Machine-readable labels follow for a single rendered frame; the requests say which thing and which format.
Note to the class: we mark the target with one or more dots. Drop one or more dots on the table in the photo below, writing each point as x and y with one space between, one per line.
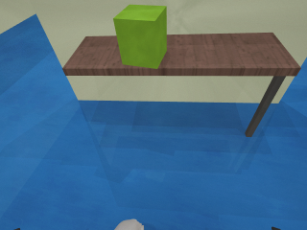
202 55

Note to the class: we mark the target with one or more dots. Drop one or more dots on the left robot thigh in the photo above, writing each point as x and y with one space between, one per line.
130 224

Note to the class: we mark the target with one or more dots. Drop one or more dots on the carton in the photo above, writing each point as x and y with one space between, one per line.
141 32

